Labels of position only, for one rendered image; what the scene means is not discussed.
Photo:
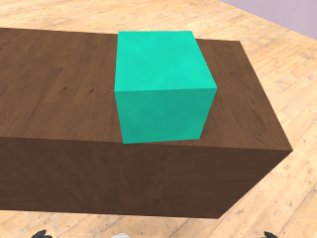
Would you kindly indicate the pedestal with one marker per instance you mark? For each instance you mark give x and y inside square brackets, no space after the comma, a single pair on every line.
[61,144]

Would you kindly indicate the carton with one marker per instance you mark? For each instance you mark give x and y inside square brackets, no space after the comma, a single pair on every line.
[163,86]

